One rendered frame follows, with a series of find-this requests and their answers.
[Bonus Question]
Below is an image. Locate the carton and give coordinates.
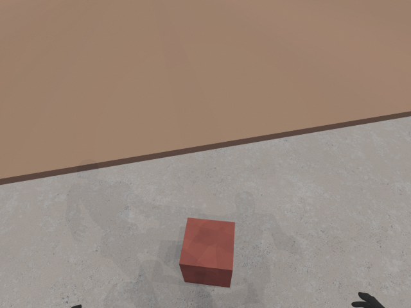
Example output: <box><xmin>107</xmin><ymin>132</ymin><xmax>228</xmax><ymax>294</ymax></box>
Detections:
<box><xmin>179</xmin><ymin>218</ymin><xmax>235</xmax><ymax>287</ymax></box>

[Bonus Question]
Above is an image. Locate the robot right hand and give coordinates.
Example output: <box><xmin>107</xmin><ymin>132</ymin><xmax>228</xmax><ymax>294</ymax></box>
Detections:
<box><xmin>351</xmin><ymin>292</ymin><xmax>384</xmax><ymax>308</ymax></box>

